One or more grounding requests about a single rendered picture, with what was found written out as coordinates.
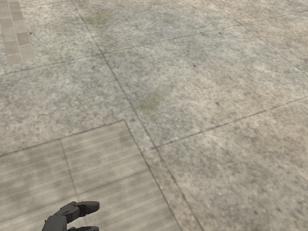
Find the left robot hand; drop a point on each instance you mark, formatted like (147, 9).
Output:
(70, 212)

